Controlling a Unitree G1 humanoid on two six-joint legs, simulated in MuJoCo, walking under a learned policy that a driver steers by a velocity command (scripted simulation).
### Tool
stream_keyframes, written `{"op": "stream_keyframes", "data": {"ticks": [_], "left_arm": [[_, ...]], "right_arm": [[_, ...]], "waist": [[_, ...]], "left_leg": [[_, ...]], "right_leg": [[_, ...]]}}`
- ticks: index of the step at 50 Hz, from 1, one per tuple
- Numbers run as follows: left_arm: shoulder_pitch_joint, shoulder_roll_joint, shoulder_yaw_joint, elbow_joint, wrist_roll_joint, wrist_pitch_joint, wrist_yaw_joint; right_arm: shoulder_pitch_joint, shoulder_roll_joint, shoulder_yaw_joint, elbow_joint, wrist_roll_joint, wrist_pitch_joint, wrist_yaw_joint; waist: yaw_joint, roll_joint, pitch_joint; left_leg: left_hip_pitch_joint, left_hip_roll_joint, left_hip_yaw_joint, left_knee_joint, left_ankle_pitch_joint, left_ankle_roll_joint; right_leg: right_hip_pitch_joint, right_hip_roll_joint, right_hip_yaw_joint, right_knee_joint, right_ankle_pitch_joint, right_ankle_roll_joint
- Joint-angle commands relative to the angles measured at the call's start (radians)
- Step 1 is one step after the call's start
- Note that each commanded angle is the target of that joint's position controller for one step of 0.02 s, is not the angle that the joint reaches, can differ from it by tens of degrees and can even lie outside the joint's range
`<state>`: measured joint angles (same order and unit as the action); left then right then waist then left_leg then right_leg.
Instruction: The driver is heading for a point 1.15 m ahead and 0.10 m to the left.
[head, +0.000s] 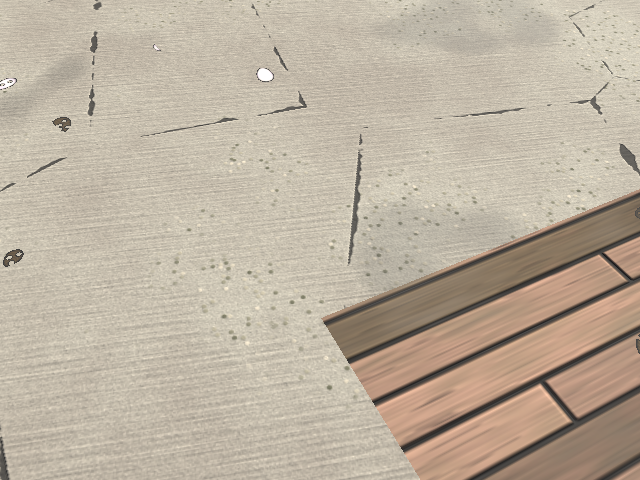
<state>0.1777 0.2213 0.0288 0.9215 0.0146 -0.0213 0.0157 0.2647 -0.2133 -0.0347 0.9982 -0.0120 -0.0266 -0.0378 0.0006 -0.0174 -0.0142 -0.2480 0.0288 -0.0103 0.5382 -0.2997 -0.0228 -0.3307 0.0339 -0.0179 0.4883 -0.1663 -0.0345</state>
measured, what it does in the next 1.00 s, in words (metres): stands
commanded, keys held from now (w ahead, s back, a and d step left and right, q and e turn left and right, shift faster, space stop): shift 1.00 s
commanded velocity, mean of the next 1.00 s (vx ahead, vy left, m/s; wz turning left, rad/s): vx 0.01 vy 0.00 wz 0.00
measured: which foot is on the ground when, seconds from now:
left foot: down 0.00-1.00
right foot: down 0.00-1.00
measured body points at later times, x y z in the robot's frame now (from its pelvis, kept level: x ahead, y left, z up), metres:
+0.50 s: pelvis +0.03 +0.01 +0.00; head +0.04 +0.01 +0.45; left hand +0.13 +0.26 -0.14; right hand +0.06 -0.23 -0.15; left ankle -0.01 +0.13 -0.73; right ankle +0.06 -0.10 -0.73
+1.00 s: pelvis +0.02 +0.01 +0.00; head +0.04 +0.01 +0.45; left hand +0.08 +0.26 -0.15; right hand +0.01 -0.22 -0.16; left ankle -0.01 +0.13 -0.73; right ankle +0.06 -0.10 -0.73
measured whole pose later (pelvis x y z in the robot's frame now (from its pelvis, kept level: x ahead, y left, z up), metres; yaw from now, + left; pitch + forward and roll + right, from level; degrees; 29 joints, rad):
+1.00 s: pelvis +0.02 +0.01 +0.00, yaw -1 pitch -1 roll +0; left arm 0.16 0.19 0.04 1.12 0.00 0.01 0.04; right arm 0.30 -0.16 -0.03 1.11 -0.01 -0.02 -0.05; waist 0.00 0.00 0.04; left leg -0.15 0.00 0.02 0.48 -0.32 0.00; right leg -0.27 0.01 0.01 0.50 -0.21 -0.01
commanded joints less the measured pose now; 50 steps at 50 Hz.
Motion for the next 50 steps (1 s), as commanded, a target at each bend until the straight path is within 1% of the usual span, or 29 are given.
{"op": "stream_keyframes", "data": {"ticks": [1,3,5,14,21,29,40,50], "left_arm": [[-0.01,0.085,0.02,-0.027,-0.004,-0.01,0.0],[-0.012,0.086,0.021,-0.015,-0.008,-0.009,-0.001],[-0.013,0.086,0.022,-0.003,-0.011,-0.004,0.001],[-0.03,0.091,0.027,0.05,-0.017,0.018,0.013],[-0.051,0.09,0.031,0.085,-0.018,0.027,0.019],[-0.058,0.082,0.032,0.121,-0.017,0.03,0.022],[-0.04,0.072,0.029,0.157,-0.017,0.03,0.025],[-0.013,0.063,0.024,0.174,-0.018,0.028,0.026]], "right_arm": [[0.018,-0.118,-0.021,-0.025,0.008,-0.021,-0.003],[0.031,-0.113,-0.019,-0.014,0.009,-0.019,-0.002],[0.037,-0.108,-0.018,-0.005,0.01,-0.015,-0.001],[0.034,-0.085,-0.015,0.026,0.01,0.002,-0.001],[0.03,-0.075,-0.015,0.046,0.008,0.008,-0.004],[0.039,-0.065,-0.013,0.066,0.006,0.009,-0.008],[0.073,-0.049,-0.007,0.088,0.006,0.007,-0.011],[0.109,-0.035,-0.003,0.099,0.007,0.004,-0.012]], "waist": [[-0.001,0.048,-0.006],[-0.007,0.033,-0.029],[-0.009,0.024,-0.037],[-0.007,0.024,-0.017],[-0.004,0.028,0.006],[-0.002,0.024,0.03],[0.001,0.02,0.055],[0.002,0.02,0.064]], "left_leg": [[-0.057,0.045,-0.048,-0.12,0.091,0.046],[-0.031,0.04,-0.038,-0.102,0.162,0.047],[-0.016,0.035,-0.031,-0.092,0.204,0.046],[0.014,0.021,-0.014,-0.093,0.262,0.044],[0.019,0.014,-0.006,-0.115,0.22,0.041],[0.011,0.008,0.001,-0.139,0.145,0.038],[-0.008,0.002,0.007,-0.158,0.07,0.038],[-0.017,-0.001,0.009,-0.164,0.053,0.039]], "right_leg": [[0.107,-0.058,0.058,-0.038,0.096,-0.036],[0.131,-0.061,0.058,-0.021,0.173,-0.037],[0.146,-0.063,0.059,-0.009,0.215,-0.038],[0.169,-0.067,0.063,0.003,0.257,-0.034],[0.173,-0.067,0.064,-0.013,0.217,-0.027],[0.167,-0.064,0.063,-0.037,0.147,-0.02],[0.15,-0.062,0.065,-0.059,0.065,-0.015],[0.141,-0.06,0.066,-0.066,0.041,-0.014]]}}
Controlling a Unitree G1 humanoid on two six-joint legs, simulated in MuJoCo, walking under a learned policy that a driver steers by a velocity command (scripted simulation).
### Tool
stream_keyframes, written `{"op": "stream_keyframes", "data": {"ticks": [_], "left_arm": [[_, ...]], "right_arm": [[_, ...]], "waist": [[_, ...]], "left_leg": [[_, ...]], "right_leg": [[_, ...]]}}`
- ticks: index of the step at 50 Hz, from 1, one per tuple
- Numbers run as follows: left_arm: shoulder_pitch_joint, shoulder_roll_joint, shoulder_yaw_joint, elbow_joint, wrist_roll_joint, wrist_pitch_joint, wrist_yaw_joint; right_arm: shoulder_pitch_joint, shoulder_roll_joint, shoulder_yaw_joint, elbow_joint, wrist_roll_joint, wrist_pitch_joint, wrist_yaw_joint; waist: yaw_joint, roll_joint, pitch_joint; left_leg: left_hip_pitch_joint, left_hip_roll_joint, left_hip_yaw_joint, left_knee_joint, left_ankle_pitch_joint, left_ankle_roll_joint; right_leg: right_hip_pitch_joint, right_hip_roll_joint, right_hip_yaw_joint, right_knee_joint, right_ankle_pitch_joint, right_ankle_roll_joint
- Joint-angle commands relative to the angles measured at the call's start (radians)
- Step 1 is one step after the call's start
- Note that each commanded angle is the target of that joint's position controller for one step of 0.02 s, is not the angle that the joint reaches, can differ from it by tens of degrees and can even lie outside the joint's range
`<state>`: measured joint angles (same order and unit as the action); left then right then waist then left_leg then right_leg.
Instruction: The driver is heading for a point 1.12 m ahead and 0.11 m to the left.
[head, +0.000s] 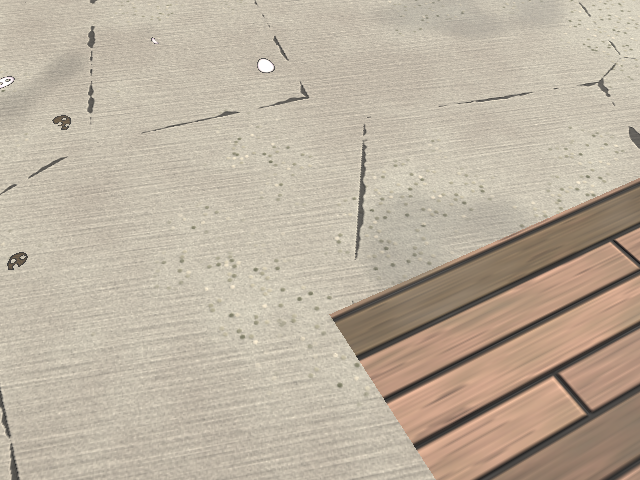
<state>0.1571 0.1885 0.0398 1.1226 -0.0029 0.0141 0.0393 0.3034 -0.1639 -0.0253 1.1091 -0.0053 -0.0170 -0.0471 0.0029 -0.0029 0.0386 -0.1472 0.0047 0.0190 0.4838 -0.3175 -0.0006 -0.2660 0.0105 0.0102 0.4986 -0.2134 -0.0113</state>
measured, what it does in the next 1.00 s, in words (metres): stands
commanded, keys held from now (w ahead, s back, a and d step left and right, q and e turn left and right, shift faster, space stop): shift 1.00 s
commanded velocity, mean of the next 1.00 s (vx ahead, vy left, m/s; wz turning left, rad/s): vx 0.00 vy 0.00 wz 0.00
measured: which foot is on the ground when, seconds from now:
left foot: down 0.00-1.00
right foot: down 0.00-1.00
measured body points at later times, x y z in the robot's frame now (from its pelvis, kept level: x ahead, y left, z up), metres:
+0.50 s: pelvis +0.00 +0.00 +0.00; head +0.02 +0.00 +0.45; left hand +0.04 +0.24 -0.16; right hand -0.02 -0.22 -0.16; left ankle -0.04 +0.12 -0.74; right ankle +0.03 -0.11 -0.74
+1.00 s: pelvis +0.01 +0.01 +0.00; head +0.02 +0.01 +0.45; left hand +0.04 +0.24 -0.16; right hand -0.02 -0.22 -0.16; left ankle -0.04 +0.12 -0.74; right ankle +0.03 -0.11 -0.74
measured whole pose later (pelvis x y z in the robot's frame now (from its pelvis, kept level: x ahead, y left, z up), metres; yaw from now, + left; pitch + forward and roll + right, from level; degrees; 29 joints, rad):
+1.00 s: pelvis +0.01 +0.01 +0.00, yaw +0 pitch -1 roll +0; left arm 0.20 0.18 0.03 1.12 -0.01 0.01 0.04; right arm 0.35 -0.15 -0.02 1.10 0.00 -0.02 -0.04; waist 0.00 0.00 0.04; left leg -0.15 0.00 0.02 0.48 -0.33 0.01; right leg -0.27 0.00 0.01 0.50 -0.22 0.00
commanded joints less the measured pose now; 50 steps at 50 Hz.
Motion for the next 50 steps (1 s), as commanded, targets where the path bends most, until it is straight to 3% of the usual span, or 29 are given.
{"op": "stream_keyframes", "data": {"ticks": [1,50], "left_arm": [[0.01,0.095,0.012,-0.026,0.0,-0.008,0.003],[0.083,0.076,0.004,-0.021,-0.004,-0.011,0.008]], "right_arm": [[0.074,-0.083,-0.012,-0.011,0.001,-0.006,-0.002],[0.147,-0.06,-0.007,-0.018,0.005,-0.01,0.001]], "waist": [[0.0,0.006,0.011],[-0.001,0.009,0.02]], "left_leg": [[-0.119,0.023,-0.02,-0.11,0.071,0.017],[-0.119,0.022,-0.021,-0.106,0.115,0.024]], "right_leg": [[0.076,-0.037,0.038,-0.076,0.089,-0.037],[0.08,-0.035,0.032,-0.055,0.146,-0.03]]}}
